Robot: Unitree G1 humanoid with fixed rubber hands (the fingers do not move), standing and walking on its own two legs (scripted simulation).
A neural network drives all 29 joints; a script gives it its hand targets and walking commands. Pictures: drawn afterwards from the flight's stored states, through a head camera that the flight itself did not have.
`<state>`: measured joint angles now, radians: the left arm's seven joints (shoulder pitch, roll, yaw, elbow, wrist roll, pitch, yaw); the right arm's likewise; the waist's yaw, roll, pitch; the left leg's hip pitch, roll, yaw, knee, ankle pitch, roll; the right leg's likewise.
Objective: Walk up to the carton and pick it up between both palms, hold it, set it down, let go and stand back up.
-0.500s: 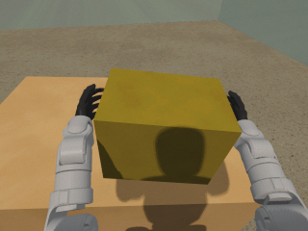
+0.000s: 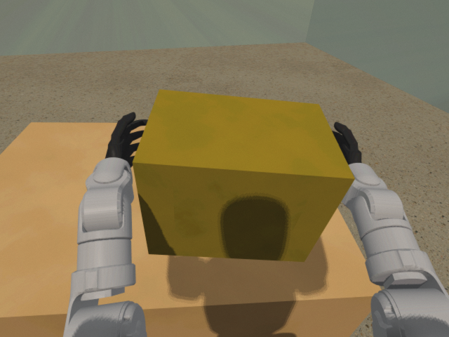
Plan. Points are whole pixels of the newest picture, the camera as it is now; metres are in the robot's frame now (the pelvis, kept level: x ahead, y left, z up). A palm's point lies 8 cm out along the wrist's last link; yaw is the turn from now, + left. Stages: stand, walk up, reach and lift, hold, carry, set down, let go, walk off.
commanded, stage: reach and lift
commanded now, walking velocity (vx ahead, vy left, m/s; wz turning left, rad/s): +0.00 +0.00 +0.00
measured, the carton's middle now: (234, 178) +0.38 -0.01 +0.14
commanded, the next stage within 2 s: hold in 0.80 s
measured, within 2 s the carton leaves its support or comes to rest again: neither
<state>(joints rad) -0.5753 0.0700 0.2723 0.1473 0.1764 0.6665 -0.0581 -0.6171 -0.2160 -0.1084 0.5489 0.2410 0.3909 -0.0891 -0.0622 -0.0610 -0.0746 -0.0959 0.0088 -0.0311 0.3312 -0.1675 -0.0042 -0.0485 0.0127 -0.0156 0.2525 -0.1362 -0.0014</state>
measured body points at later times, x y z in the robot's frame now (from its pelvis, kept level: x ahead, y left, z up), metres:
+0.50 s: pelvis -0.01 -0.01 +0.00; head -0.06 +0.03 +0.45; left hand +0.37 +0.20 +0.21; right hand +0.38 -0.20 +0.20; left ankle +0.01 +0.12 -0.75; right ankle +0.01 -0.12 -0.75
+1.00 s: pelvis -0.01 -0.01 +0.00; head -0.08 +0.02 +0.44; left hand +0.35 +0.20 +0.23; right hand +0.37 -0.19 +0.22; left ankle +0.01 +0.12 -0.75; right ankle +0.01 -0.12 -0.75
